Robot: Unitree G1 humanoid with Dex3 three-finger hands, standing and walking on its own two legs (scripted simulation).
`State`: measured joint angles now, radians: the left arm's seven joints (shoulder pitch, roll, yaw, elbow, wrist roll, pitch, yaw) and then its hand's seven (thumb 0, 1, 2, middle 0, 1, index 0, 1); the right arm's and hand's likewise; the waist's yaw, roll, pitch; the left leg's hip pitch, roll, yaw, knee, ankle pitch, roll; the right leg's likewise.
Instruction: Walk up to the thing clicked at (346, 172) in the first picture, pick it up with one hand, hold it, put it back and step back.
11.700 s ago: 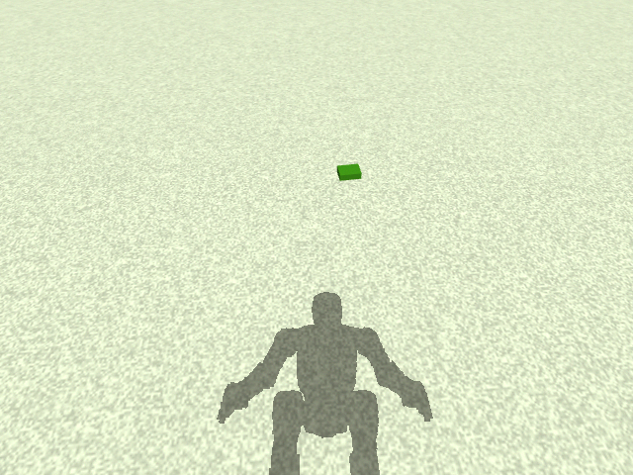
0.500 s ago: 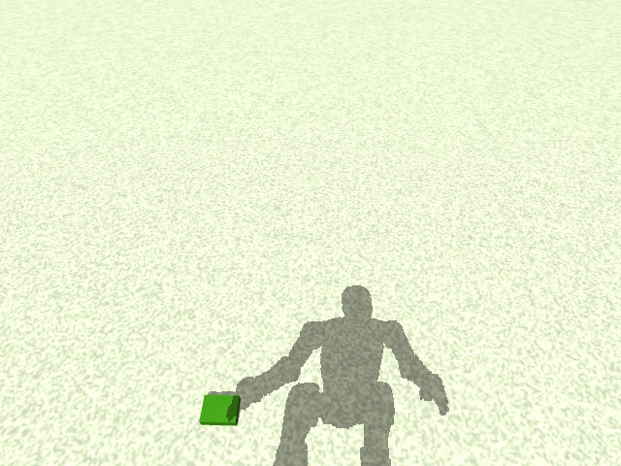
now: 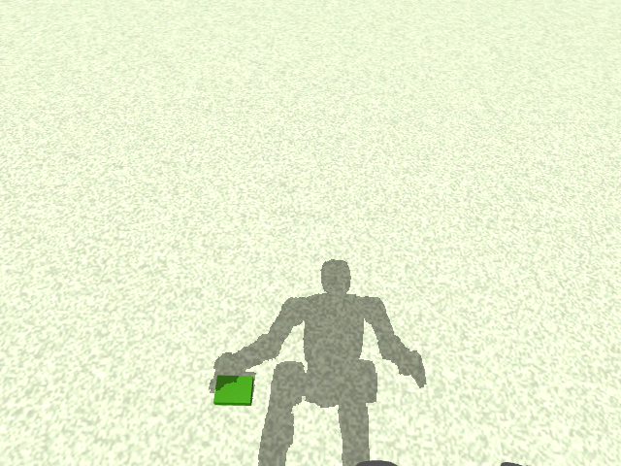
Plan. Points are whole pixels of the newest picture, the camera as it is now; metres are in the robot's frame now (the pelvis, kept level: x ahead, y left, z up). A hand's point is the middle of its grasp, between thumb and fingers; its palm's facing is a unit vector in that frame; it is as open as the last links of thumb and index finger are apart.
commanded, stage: walk up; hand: left
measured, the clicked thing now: (234, 390) +0.40 +0.21 -0.75
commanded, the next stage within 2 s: stand in 1.48 s
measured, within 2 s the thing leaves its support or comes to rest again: neither
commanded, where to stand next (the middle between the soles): +0.02 -0.04 m, yaw +1 degrees
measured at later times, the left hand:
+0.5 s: hand out of the picture +0.11 +0.21 -0.16, palm faces +0.00 -0.96 -0.29, open 7.4 cm
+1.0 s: hand out of the picture +0.09 +0.22 -0.14, palm faces +0.04 -0.94 -0.34, open 7.4 cm
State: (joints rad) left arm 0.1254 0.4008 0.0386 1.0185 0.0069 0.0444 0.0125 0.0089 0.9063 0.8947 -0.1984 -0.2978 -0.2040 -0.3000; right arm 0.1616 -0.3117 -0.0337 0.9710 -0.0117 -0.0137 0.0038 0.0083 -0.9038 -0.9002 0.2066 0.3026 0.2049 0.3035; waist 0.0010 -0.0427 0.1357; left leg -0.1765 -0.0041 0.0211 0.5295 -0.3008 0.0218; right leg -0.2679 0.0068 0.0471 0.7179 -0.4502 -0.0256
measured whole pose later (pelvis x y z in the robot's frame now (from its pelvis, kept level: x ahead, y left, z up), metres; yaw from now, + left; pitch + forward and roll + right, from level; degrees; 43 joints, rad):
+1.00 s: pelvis +0.00 -0.04 +0.01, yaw +0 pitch -3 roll +0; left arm 0.10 0.36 0.06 1.06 0.01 0.03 -0.02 0.01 0.91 0.89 -0.20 -0.30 -0.20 -0.30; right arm 0.14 -0.36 0.00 1.06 -0.01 -0.03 -0.01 0.01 -0.91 -0.90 0.20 0.30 0.20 0.30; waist 0.01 0.00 0.06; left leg -0.13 0.03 -0.01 0.39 -0.22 -0.02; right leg -0.11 0.04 -0.03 0.38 -0.22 -0.04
